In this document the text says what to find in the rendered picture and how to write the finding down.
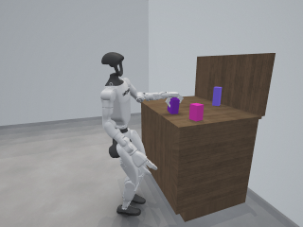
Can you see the robot left forearm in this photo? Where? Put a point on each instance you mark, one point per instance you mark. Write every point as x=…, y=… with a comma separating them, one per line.
x=155, y=96

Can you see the table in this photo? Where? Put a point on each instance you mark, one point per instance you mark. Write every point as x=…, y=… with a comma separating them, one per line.
x=204, y=166

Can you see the left robot upper arm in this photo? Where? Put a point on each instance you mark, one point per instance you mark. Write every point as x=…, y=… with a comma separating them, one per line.
x=138, y=96

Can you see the robot head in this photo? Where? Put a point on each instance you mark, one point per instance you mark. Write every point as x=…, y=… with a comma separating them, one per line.
x=114, y=59

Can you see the sponge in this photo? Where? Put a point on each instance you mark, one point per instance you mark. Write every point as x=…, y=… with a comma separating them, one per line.
x=174, y=105

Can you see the humanoid robot torso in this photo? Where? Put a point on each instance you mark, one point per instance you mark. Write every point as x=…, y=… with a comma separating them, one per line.
x=122, y=108

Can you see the robot right forearm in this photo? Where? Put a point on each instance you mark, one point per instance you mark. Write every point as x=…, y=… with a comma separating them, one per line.
x=120, y=138

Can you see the robot right hand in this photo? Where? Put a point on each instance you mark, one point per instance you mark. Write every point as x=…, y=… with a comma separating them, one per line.
x=139, y=159

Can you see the right robot upper arm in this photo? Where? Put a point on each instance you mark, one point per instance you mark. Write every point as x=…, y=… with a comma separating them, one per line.
x=107, y=97

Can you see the robot left hand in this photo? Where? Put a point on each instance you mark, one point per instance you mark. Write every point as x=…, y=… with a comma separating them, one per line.
x=171, y=95

